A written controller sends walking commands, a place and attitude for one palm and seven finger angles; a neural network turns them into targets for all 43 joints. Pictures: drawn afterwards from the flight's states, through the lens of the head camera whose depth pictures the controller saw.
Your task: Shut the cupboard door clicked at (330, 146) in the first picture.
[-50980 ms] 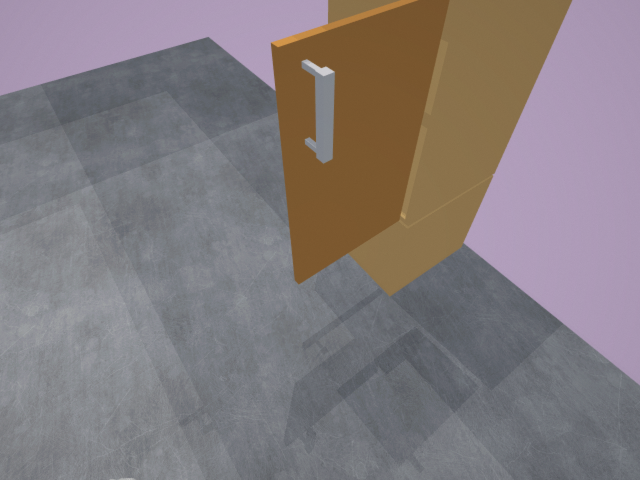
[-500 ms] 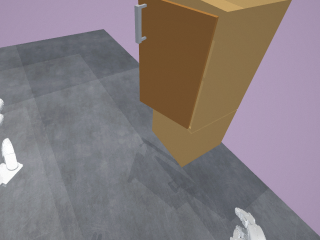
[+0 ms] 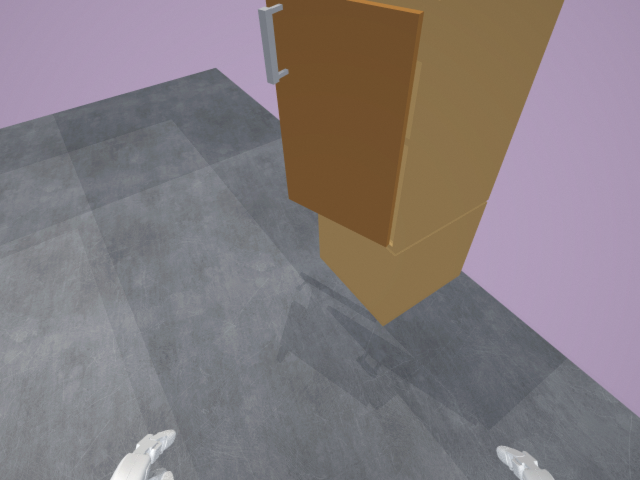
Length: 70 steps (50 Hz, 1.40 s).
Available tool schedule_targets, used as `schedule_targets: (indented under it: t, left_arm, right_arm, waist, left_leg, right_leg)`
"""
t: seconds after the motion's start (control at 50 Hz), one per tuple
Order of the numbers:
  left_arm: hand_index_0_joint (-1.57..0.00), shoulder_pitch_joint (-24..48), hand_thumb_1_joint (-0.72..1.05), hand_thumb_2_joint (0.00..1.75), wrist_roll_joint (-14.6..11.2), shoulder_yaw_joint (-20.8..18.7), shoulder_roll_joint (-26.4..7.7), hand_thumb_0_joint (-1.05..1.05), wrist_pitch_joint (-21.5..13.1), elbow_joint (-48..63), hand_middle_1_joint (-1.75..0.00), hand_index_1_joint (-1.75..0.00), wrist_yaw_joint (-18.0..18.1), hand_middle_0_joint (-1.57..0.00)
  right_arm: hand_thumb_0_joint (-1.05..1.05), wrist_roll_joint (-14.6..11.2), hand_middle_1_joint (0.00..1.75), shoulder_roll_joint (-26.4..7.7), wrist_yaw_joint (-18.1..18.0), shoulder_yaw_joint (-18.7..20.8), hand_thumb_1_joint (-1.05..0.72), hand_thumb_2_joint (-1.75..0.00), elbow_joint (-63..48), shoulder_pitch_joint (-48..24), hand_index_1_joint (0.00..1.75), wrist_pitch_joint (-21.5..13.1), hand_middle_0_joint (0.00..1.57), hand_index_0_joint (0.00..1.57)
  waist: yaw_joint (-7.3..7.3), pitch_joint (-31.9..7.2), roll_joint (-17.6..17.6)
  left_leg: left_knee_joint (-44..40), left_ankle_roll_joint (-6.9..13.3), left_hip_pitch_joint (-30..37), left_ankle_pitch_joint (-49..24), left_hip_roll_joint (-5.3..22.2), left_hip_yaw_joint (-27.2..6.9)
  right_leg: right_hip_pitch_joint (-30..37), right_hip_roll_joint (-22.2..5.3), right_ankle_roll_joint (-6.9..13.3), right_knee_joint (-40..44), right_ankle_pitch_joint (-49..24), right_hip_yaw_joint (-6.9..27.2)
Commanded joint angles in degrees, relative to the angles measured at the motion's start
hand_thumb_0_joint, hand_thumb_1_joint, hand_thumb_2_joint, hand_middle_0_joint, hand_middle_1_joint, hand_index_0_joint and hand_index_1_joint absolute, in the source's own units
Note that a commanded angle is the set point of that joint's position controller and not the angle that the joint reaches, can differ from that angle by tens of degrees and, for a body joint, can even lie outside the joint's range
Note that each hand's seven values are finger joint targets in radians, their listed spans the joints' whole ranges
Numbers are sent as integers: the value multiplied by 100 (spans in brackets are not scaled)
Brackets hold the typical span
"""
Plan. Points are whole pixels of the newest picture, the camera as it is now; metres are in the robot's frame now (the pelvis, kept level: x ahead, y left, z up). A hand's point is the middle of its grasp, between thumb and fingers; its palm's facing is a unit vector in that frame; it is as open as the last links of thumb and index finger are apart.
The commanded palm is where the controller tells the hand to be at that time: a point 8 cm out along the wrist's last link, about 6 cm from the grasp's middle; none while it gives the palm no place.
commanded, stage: let the arm hang, fingers relaxed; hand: left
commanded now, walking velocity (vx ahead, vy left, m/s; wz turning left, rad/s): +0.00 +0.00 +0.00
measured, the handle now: (275, 44) +0.94 +0.12 +0.15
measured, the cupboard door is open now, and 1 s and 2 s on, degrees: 19 19 19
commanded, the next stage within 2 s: look to check the result in 0.88 s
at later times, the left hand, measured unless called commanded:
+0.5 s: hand out of the picture -0.04 +0.18 -0.16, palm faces +0.03 -0.97 -0.25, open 7.4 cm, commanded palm none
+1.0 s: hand out of the picture +0.00 +0.14 -0.17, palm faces +0.04 -0.99 -0.16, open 7.4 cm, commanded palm none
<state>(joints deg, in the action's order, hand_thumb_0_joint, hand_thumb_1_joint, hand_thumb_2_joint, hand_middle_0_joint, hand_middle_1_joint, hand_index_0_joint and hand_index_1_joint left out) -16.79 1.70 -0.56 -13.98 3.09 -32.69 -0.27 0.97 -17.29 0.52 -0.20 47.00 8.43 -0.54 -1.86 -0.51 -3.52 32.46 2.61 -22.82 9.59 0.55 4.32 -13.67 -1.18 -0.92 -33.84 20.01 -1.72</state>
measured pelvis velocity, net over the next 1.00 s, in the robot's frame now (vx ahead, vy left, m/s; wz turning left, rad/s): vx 0.02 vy -0.01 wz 0.00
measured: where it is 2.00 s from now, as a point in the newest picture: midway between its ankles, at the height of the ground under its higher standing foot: outside the picture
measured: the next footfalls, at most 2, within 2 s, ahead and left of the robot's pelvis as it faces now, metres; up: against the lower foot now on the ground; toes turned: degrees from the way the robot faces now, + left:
none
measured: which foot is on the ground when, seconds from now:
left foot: down 0.00-1.00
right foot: down 0.00-1.00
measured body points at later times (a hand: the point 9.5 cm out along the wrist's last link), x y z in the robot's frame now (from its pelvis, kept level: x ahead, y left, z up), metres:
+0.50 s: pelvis +0.01 -0.01 +0.01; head +0.00 -0.02 +0.46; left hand -0.04 +0.23 -0.14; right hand +0.01 -0.24 -0.15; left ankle +0.08 +0.09 -0.73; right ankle -0.02 -0.13 -0.73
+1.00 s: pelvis +0.02 -0.01 +0.01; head +0.02 -0.01 +0.46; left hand +0.00 +0.20 -0.15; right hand +0.00 -0.23 -0.15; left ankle +0.08 +0.09 -0.73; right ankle -0.02 -0.13 -0.73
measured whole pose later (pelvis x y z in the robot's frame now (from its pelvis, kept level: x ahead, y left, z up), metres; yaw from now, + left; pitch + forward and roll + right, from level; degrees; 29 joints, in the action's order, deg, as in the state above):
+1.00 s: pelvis +0.02 -0.01 +0.01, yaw +0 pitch -2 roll -1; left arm -19.2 0.9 -0.8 -6.9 -0.2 -65.4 1.9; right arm 0.9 -7.4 -1.8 0.3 65.0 17.8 1.2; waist -0.8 1.3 0.0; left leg 24.3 1.2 -14.9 7.7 1.1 3.9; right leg -4.8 -0.1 0.1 -23.3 16.7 -2.0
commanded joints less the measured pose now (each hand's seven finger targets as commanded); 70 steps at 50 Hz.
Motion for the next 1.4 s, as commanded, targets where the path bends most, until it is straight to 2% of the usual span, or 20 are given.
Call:
schedule_targets:
  t: [0.0,0.04,0.08,0.1,0.14,0.18,0.2,0.26,0.3,0.38,0.5,0.58,0.64,0.7,0.76,0.86,0.9,1.1,1.32,1.38]
  left_arm:
    - [-20,169,90,90,-47,-176,-836,0,-252,-318,-30,-30,124,-20]
    - [-20,98,90,90,-66,-133,-706,0,-233,-796,-30,-30,129,-20]
    - [-20,-236,90,90,-81,-136,-612,0,-221,-1298,-30,-30,131,-20]
    - [-20,-446,90,90,-58,-224,-532,0,-223,-1475,-30,-30,143,-20]
    - [-20,-691,90,90,-78,-201,-497,0,-232,-1898,-30,-30,131,-20]
    - [-20,-772,90,90,-87,-182,-457,0,-275,-2184,-30,-30,123,-20]
    - [-20,-755,90,90,-84,-182,-494,0,-300,-2291,-30,-30,124,-20]
    - [-20,-660,90,90,-94,-137,-407,0,-364,-2580,-30,-30,147,-20]
    - [-20,-621,90,90,-100,-118,-391,0,-388,-2721,-30,-30,164,-20]
    - [-20,-667,90,90,-104,-71,-237,0,-356,-2964,-30,-30,200,-20]
    - [-20,-826,90,90,-96,-50,-130,0,-325,-3122,-30,-30,234,-20]
    - [-20,-825,90,90,-98,-55,-12,0,-335,-3159,-30,-30,238,-20]
    - [-20,-823,90,90,-103,-67,22,0,-361,-3166,-30,-30,248,-20]
    - [-20,-821,90,90,-104,-81,39,0,-369,-3171,-30,-30,253,-20]
    - [-20,-775,90,90,-108,-92,94,0,-371,-3183,-30,-30,258,-20]
    - [-20,-789,90,90,-112,-96,125,0,-368,-3201,-30,-30,256,-20]
    - [-20,-823,90,90,-108,-100,113,0,-378,-3203,-30,-30,260,-20]
    - [-20,-848,90,90,-105,-97,89,0,-377,-3232,-30,-30,263,-20]
    - [-20,-762,90,90,-96,-97,-28,0,-376,-3235,-30,-30,251,-20]
    - [-20,-742,90,90,-96,-98,-42,0,-370,-3242,-30,-30,242,-20]
  right_arm:
    - [0,48,30,-409,-32,129,-90,-90,-138,290,30,75,20,20]
    - [0,59,30,-296,-52,107,-90,-90,79,379,30,109,20,20]
    - [0,61,30,-321,-95,110,-90,-90,271,422,30,99,20,20]
    - [0,66,30,-350,-127,152,-90,-90,320,415,30,100,20,20]
    - [0,44,30,-299,-155,165,-90,-90,500,474,30,97,20,20]
    - [0,20,30,-263,-184,184,-90,-90,663,617,30,88,20,20]
    - [0,-3,30,-314,-198,212,-90,-90,708,680,30,89,20,20]
    - [0,-24,30,-156,-218,205,-90,-90,968,944,30,80,20,20]
    - [0,-35,30,-121,-215,209,-90,-90,1104,1051,30,101,20,20]
    - [0,-25,30,17,-217,182,-90,-90,1326,1116,30,147,20,20]
    - [0,-25,30,196,-212,146,-90,-90,1502,1138,30,169,20,20]
    - [0,-5,30,305,-224,127,-90,-90,1564,1117,30,135,20,20]
    - [0,-8,30,344,-234,112,-90,-90,1589,1117,30,93,20,20]
    - [0,-19,30,344,-249,113,-90,-90,1591,1111,30,75,20,20]
    - [0,-6,30,393,-263,108,-90,-90,1616,1144,30,61,20,20]
    - [0,-11,30,424,-273,111,-90,-90,1631,1184,30,69,20,20]
    - [0,-27,30,396,-276,119,-90,-90,1614,1199,30,75,20,20]
    - [0,-34,30,327,-277,143,-90,-90,1632,1164,30,89,20,20]
    - [0,-31,30,205,-267,167,-90,-90,1617,1019,30,85,20,20]
    - [0,-24,30,156,-271,165,-90,-90,1606,948,30,74,20,20]
  waist:
    - [-41,24,996]
    - [-43,141,163]
    - [103,120,-714]
    - [217,67,-947]
    - [290,-138,-1136]
    - [281,-217,-848]
    - [259,-121,-471]
    - [137,-79,231]
    - [90,77,526]
    - [69,600,725]
    - [119,825,575]
    - [137,784,431]
    - [146,606,301]
    - [176,582,304]
    - [157,570,155]
    - [155,578,191]
    - [160,546,343]
    - [144,581,383]
    - [120,632,367]
    - [136,620,260]
  left_leg:
    - [16,-190,1224,-72,245,-644]
    - [-379,-171,1154,162,362,-790]
    - [-1087,-99,675,724,527,-1092]
    - [-1292,-36,496,887,608,-1219]
    - [-1516,-16,419,1132,637,-1248]
    - [-1477,-37,552,990,613,-1168]
    - [-1370,-47,685,790,599,-1126]
    - [-1044,-93,1096,138,527,-901]
    - [-954,-115,1329,-47,526,-801]
    - [-1048,-121,1282,196,528,-740]
    - [-1192,-131,1172,343,508,-682]
    - [-1261,-131,1118,241,507,-677]
    - [-1243,-130,1166,-80,512,-668]
    - [-1224,-126,1191,-249,516,-668]
    - [-1236,-136,1162,-307,509,-671]
    - [-1239,-144,1169,-226,499,-654]
    - [-1194,-132,1219,-309,517,-650]
    - [-1223,-110,1316,-269,535,-680]
    - [-1319,-114,1341,-86,548,-690]
    - [-1368,-109,1369,-59,544,-721]
  right_leg:
    - [-1193,-754,653,1335,246,808]
    - [-1142,-574,550,1247,525,705]
    - [-495,-270,380,981,330,489]
    - [-134,-196,372,937,115,362]
    - [275,-173,354,912,-127,268]
    - [370,-218,383,1079,-287,320]
    - [267,-238,407,1221,-311,359]
    - [22,-434,447,1522,-402,531]
    - [-249,-471,452,1685,-258,542]
    - [-577,-470,414,1842,146,548]
    - [-600,-402,368,1809,246,549]
    - [-447,-398,343,1715,-56,531]
    - [-220,-404,338,1653,-390,517]
    - [-121,-384,330,1640,-547,474]
    - [-21,-395,325,1639,-637,478]
    - [6,-403,331,1679,-615,454]
    - [18,-396,332,1713,-638,442]
    - [-20,-375,329,1720,-582,433]
    - [-25,-400,312,1755,-495,435]
    - [-16,-387,307,1737,-524,457]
